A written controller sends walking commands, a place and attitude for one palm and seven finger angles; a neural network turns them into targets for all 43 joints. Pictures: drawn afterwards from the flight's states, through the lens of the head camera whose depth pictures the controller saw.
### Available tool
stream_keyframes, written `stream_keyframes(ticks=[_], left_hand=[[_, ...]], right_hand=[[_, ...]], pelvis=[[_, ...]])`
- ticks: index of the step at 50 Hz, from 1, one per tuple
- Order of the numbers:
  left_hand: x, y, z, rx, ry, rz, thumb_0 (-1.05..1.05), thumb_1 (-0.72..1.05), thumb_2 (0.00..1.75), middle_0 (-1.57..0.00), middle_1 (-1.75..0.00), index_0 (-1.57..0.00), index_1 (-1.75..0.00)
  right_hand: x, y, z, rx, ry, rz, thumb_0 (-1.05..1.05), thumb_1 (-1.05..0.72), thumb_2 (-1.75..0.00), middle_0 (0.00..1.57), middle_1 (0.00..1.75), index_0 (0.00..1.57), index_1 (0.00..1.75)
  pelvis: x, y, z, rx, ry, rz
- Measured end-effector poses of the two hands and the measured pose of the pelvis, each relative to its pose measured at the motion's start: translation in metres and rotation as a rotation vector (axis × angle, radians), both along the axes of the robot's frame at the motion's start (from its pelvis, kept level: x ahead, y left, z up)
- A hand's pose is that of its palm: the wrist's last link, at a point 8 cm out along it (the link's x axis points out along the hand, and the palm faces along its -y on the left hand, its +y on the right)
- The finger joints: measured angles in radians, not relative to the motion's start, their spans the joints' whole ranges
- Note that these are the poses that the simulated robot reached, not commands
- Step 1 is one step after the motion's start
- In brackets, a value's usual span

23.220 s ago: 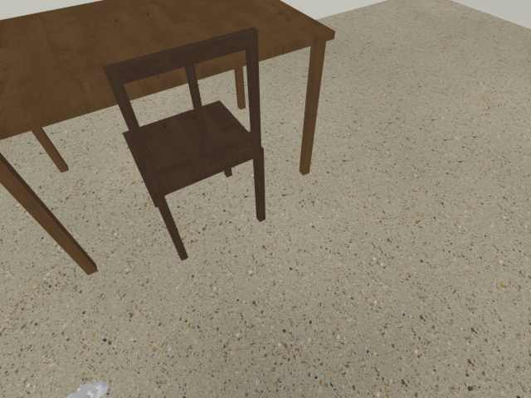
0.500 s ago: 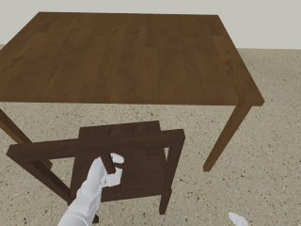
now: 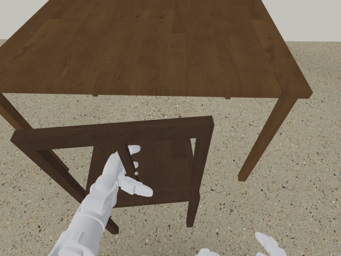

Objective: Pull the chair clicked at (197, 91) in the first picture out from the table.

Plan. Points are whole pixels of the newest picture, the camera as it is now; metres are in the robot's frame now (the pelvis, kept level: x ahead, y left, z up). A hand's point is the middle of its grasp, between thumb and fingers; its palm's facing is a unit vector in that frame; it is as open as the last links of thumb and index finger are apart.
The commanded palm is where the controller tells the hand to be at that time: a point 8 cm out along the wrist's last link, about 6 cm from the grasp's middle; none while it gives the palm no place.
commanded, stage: open the thumb and straighten the fingers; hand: left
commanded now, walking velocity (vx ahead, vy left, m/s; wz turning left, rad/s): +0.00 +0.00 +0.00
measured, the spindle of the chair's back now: (130, 170) +0.35 +0.12 -0.05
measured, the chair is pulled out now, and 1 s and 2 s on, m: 0.16 0.16 0.16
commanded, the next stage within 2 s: draw the fingers out of the gap in 0.16 s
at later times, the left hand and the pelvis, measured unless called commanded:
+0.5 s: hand (132, 185) +0.31 +0.11 -0.05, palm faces -0.11 -0.99 -0.13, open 17.4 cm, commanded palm +0.28 +0.16 -0.02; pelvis +0.00 -0.01 +0.00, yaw +0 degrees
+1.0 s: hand (120, 222) +0.22 +0.12 -0.04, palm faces -0.10 -0.99 -0.12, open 17.4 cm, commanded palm +0.20 +0.17 -0.02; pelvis +0.02 +0.00 -0.01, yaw +2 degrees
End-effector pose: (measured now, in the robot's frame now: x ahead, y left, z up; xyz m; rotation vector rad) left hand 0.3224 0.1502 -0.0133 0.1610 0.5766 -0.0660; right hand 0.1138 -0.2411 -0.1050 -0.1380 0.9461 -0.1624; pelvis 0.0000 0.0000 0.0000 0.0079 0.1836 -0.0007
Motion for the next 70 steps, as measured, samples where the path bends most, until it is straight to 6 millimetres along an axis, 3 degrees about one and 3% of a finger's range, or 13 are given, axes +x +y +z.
stream_keyframes(ticks=[7,15,19,25,36,44,50,58,64,68,70], left_hand=[[0.0,0.007,-0.002,0.021,-0.003,0.005,-0.01,-0.53,0.21,-0.08,-0.25,-0.09,-0.25],[0.004,0.008,-0.005,0.0,0.006,0.009,-0.01,-0.53,0.2,-0.02,-0.05,-0.02,-0.06],[-0.002,0.008,-0.008,0.001,0.001,-0.004,-0.01,-0.53,0.2,-0.01,-0.03,-0.01,-0.03],[-0.028,0.01,-0.014,-0.005,0.012,0.0,-0.01,-0.53,0.2,-0.01,-0.01,-0.01,-0.01],[-0.073,0.026,-0.013,0.005,0.019,0.009,-0.01,-0.54,0.2,0.0,0.0,-0.01,0.0],[-0.098,0.024,-0.01,-0.013,0.028,0.003,-0.01,-0.54,0.2,0.0,0.0,0.0,0.0],[-0.117,0.028,-0.01,-0.003,0.044,0.008,-0.01,-0.54,0.2,-0.01,0.0,-0.01,0.0],[-0.144,0.028,-0.007,-0.007,0.055,0.008,-0.01,-0.54,0.2,0.0,0.0,-0.01,0.0],[-0.142,0.033,0.019,-0.161,-0.263,0.039,-0.01,-0.54,0.2,-0.01,0.0,-0.01,0.0],[-0.138,0.045,0.045,-0.153,-0.549,0.016,-0.01,-0.54,0.2,-0.01,0.0,-0.01,0.0],[-0.138,0.05,0.05,-0.127,-0.607,-0.005,-0.01,-0.54,0.2,0.0,0.0,0.0,0.0]], right_hand=[[-0.009,-0.005,-0.001,-0.011,0.001,-0.006,0.01,-0.91,-0.9,0.2,0.3,0.21,0.3],[-0.015,-0.016,-0.001,-0.04,0.019,-0.014,0.01,-0.91,-0.9,0.2,0.3,0.2,0.3],[-0.015,-0.019,0.002,-0.041,0.016,-0.021,0.01,-0.91,-0.9,0.2,0.3,0.2,0.3],[-0.003,-0.018,0.006,-0.036,-0.012,-0.019,0.01,-0.91,-0.9,0.2,0.3,0.2,0.3],[0.048,-0.003,0.019,-0.045,-0.153,0.055,0.01,-0.91,-0.9,0.2,0.3,0.2,0.3],[0.077,0.011,0.03,-0.044,-0.255,0.108,0.01,-0.9,-0.9,0.2,0.3,0.21,0.3],[0.08,0.017,0.034,-0.047,-0.28,0.124,0.01,-0.9,-0.9,0.2,0.3,0.21,0.3],[0.07,0.018,0.03,-0.06,-0.279,0.118,0.01,-0.9,-0.9,0.21,0.3,0.21,0.3],[0.063,0.017,0.019,-0.08,-0.309,0.136,0.01,-0.9,-0.9,0.21,0.3,0.21,0.3],[0.061,0.018,0.004,-0.063,-0.317,0.156,0.01,-0.9,-0.9,0.2,0.3,0.21,0.3],[0.061,0.02,-0.004,-0.047,-0.31,0.155,0.01,-0.9,-0.9,0.2,0.3,0.21,0.3]], pelvis=[[-0.006,-0.004,-0.002,0.001,0.006,0.001],[-0.006,-0.005,-0.002,-0.001,0.017,0.004],[-0.003,-0.006,-0.003,0.001,0.026,-0.002],[0.004,-0.005,-0.002,0.002,0.021,-0.007],[0.011,-0.003,-0.004,-0.012,0.005,0.021],[0.015,0.0,-0.008,-0.017,0.004,0.035],[0.016,0.001,-0.011,-0.022,0.007,0.039],[0.016,0.004,-0.015,-0.03,0.013,0.044],[0.009,0.003,-0.029,-0.036,0.033,0.045],[0.001,0.002,-0.042,-0.038,0.053,0.042],[-0.002,0.002,-0.048,-0.038,0.056,0.037]])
